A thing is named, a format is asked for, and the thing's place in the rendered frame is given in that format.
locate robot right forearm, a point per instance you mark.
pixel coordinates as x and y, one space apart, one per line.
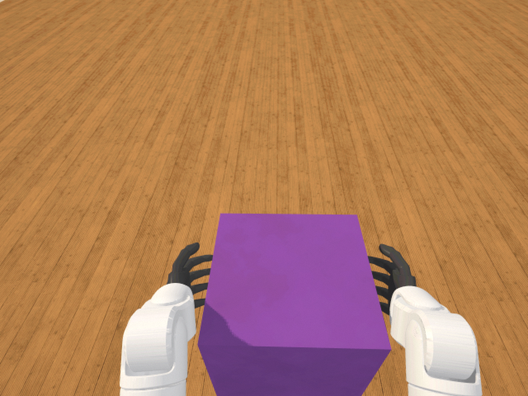
440 347

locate carton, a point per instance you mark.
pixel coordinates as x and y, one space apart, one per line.
291 307

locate robot right hand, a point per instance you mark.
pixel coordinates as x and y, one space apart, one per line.
399 271

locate robot left hand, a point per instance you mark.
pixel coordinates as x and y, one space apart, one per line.
181 267

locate robot left forearm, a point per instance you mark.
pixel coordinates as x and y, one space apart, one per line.
154 346

